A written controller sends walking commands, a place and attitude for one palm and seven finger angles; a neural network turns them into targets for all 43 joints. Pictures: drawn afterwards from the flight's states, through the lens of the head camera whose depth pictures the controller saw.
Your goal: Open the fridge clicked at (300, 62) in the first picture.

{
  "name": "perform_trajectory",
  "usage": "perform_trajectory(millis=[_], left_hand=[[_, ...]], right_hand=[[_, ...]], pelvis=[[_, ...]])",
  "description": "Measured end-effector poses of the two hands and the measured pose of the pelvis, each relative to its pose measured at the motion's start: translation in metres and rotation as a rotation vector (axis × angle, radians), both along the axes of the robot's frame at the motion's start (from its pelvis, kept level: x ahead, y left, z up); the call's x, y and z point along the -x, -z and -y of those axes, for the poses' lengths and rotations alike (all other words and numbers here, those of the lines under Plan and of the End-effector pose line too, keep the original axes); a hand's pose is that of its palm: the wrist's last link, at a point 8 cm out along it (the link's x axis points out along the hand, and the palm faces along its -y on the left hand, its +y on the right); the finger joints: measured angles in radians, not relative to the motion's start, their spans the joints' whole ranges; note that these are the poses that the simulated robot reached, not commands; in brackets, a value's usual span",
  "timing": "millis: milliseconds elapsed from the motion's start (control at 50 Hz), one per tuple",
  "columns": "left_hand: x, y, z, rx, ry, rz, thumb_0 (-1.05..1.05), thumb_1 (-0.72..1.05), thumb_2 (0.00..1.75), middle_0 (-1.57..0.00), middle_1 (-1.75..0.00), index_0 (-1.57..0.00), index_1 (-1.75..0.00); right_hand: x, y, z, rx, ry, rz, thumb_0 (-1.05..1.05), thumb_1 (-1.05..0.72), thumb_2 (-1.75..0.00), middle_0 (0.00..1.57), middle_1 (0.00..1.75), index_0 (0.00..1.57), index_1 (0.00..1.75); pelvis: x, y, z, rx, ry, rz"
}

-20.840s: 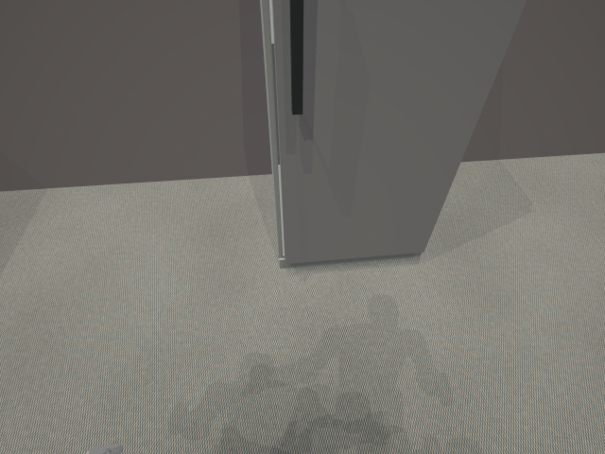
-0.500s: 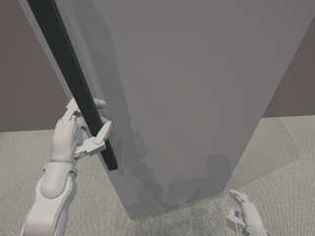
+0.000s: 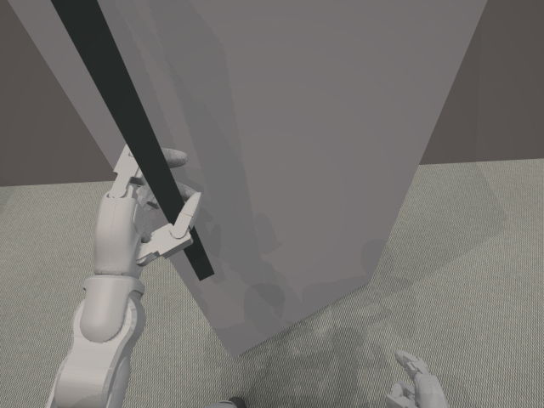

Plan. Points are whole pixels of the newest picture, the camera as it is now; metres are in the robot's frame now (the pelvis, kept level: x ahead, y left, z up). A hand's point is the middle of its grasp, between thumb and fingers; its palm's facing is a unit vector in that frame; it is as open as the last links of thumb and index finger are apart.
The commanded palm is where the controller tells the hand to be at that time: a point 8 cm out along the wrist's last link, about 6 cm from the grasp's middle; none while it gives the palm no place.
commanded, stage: walk backward, drawing the door open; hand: left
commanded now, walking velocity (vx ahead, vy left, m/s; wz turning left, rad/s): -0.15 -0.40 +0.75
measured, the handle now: (144, 143) +0.34 +0.12 +0.26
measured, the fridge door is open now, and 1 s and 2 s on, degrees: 27 48 73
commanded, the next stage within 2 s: stop walking and hold the door back in 1.50 s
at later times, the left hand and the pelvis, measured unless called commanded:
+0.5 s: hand (236, 276) +0.23 +0.03 +0.18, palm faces +0.34 -0.92 -0.18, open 7.4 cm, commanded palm +0.18 +0.07 +0.19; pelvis -0.02 -0.18 -0.01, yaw +27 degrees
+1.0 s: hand (329, 323) +0.18 -0.05 +0.17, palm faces +0.84 -0.49 -0.22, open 6.9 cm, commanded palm +0.12 -0.05 +0.18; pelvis +0.09 -0.39 -0.02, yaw +50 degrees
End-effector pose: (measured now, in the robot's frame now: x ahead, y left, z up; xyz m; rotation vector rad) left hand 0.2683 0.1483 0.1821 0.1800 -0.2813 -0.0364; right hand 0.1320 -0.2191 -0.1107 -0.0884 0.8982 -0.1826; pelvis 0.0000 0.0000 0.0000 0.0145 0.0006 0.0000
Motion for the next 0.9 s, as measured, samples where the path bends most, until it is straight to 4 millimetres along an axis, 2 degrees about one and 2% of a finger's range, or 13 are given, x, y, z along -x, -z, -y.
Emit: perform_trajectory(millis=[100, 180, 260, 340, 480, 560, 640, 700, 780, 840, 900], left_hand=[[0.021, 0.001, 0.013, 0.000, 0.004, 0.012, -0.05, 0.60, 0.69, -0.45, -1.40, -0.17, -1.31], [0.033, 0.006, 0.022, 0.008, 0.017, 0.060, -0.06, 0.61, 0.69, -0.46, -1.40, -0.15, -1.25], [0.043, 0.004, 0.031, -0.019, -0.018, 0.065, -0.06, 0.60, 0.71, -0.47, -1.40, -0.14, -1.24], [0.055, 0.003, 0.042, -0.016, -0.096, 0.049, -0.06, 0.58, 0.73, -0.46, -1.40, -0.16, -1.25], [0.076, 0.004, 0.070, -0.012, -0.330, 0.069, -0.07, 0.56, 0.78, -0.49, -1.40, -0.18, -1.32], [0.091, 0.003, 0.087, -0.006, -0.417, 0.050, -0.06, 0.56, 0.79, -0.48, -1.40, -0.19, -1.33], [0.104, 0.004, 0.105, 0.016, -0.483, 0.066, -0.05, 0.57, 0.81, -0.47, -1.40, -0.20, -1.33], [0.111, 0.008, 0.116, 0.022, -0.523, 0.122, -0.05, 0.57, 0.81, -0.47, -1.40, -0.20, -1.32], [0.122, 0.006, 0.132, -0.019, -0.624, 0.113, -0.07, 0.56, 0.81, -0.46, -1.40, -0.21, -1.33], [0.131, 0.004, 0.146, -0.030, -0.716, 0.082, -0.07, 0.56, 0.81, -0.46, -1.40, -0.21, -1.35], [0.138, 0.004, 0.163, -0.045, -0.825, 0.068, -0.06, 0.58, 0.81, -0.46, -1.40, -0.21, -1.36]], right_hand=[[0.006, 0.001, 0.016, 0.062, -0.054, -0.005, 0.02, -0.90, -0.90, 0.20, 0.30, 0.20, 0.30], [-0.003, 0.004, 0.022, 0.098, -0.133, 0.059, 0.02, -0.91, -0.90, 0.20, 0.30, 0.20, 0.30], [-0.012, 0.000, 0.025, 0.061, -0.261, 0.037, 0.02, -0.91, -0.90, 0.20, 0.30, 0.20, 0.30], [-0.032, -0.002, 0.037, 0.028, -0.387, 0.014, 0.02, -0.90, -0.90, 0.20, 0.30, 0.21, 0.30], [-0.096, 0.004, 0.072, -0.028, -0.503, 0.082, 0.02, -0.90, -0.90, 0.20, 0.30, 0.21, 0.30], [-0.128, -0.010, 0.092, 0.023, -0.553, 0.122, 0.02, -0.90, -0.90, 0.20, 0.30, 0.21, 0.30], [-0.153, -0.023, 0.100, 0.067, -0.650, 0.170, 0.02, -0.91, -0.90, 0.20, 0.30, 0.20, 0.30], [-0.168, -0.023, 0.104, 0.071, -0.707, 0.217, 0.02, -0.91, -0.90, 0.20, 0.30, 0.20, 0.30], [-0.173, -0.023, 0.114, 0.044, -0.825, 0.161, 0.01, -0.91, -0.90, 0.20, 0.30, 0.20, 0.30], [-0.179, -0.017, 0.126, 0.018, -0.896, 0.109, 0.01, -0.90, -0.90, 0.20, 0.30, 0.20, 0.30], [-0.190, -0.006, 0.141, -0.023, -0.941, 0.076, 0.01, -0.90, -0.90, 0.20, 0.30, 0.21, 0.30]], pelvis=[[0.009, 0.003, 0.013, 0.000, -0.090, 0.004], [0.018, 0.016, 0.025, 0.004, -0.148, -0.003], [0.030, 0.006, 0.056, -0.002, -0.236, 0.014], [0.033, -0.002, 0.093, 0.045, -0.306, 0.000], [0.019, 0.008, 0.170, 0.052, -0.442, 0.016], [0.009, 0.002, 0.200, 0.003, -0.522, 0.003], [-0.002, 0.001, 0.226, -0.015, -0.613, -0.030], [-0.006, 0.012, 0.246, -0.008, -0.643, -0.030], [-0.017, 0.003, 0.289, -0.005, -0.721, 0.011], [-0.032, -0.002, 0.319, 0.031, -0.769, 0.029], [-0.055, 0.003, 0.347, 0.037, -0.806, 0.039]])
